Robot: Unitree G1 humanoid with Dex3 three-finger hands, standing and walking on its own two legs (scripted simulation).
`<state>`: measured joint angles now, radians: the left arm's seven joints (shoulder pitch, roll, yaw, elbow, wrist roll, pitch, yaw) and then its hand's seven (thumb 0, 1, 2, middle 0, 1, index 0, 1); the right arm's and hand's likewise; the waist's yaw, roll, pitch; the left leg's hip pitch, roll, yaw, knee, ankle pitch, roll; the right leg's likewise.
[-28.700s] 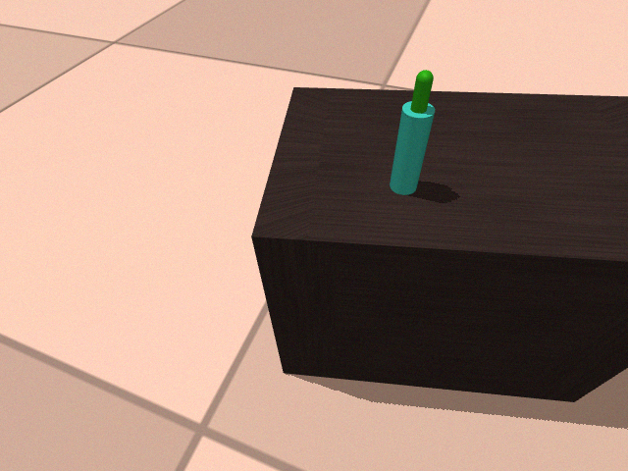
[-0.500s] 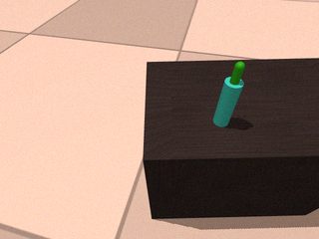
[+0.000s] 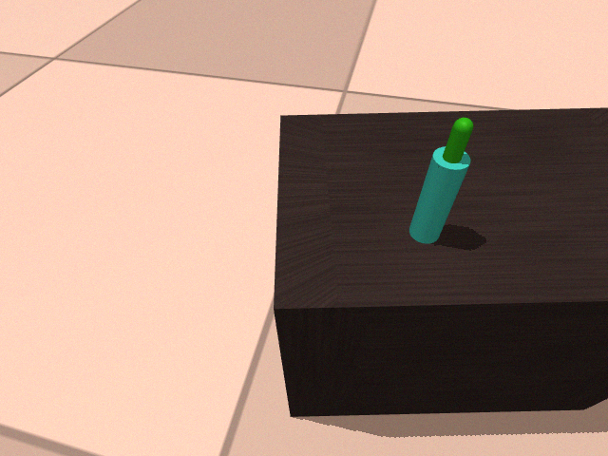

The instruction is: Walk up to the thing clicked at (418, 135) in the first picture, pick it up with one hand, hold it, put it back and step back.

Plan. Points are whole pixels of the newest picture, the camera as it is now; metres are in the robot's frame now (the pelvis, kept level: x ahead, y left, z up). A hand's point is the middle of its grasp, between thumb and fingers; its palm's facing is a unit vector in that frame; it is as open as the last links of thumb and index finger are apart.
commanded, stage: stand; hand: right
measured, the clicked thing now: (441, 184) +0.52 -0.20 +0.05
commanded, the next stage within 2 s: step back in 0.58 s
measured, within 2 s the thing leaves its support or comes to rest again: neither
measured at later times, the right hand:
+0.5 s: hand out of the picture +0.06 -0.25 -0.16, palm faces -0.01 +0.94 -0.34, open 7.4 cm
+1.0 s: hand out of the picture +0.05 -0.28 -0.17, palm faces -0.02 +0.93 -0.37, open 7.4 cm
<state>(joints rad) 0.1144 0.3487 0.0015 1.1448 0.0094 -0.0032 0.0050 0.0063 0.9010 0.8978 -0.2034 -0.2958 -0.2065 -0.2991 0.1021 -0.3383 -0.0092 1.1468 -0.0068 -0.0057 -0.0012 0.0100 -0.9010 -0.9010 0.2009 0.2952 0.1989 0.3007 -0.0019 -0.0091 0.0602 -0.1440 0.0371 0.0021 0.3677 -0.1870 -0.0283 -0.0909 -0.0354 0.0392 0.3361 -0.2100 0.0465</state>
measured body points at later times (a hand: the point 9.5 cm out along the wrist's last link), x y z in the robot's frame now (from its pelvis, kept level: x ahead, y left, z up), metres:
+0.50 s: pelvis +0.00 +0.00 +0.00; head +0.01 +0.01 +0.45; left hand +0.05 +0.30 -0.14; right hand +0.07 -0.30 -0.13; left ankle +0.01 +0.14 -0.75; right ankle -0.02 -0.15 -0.75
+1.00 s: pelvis -0.07 -0.01 -0.02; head +0.00 -0.02 +0.42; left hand +0.02 +0.30 -0.14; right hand +0.05 -0.33 -0.15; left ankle -0.12 +0.11 -0.68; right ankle -0.02 -0.15 -0.75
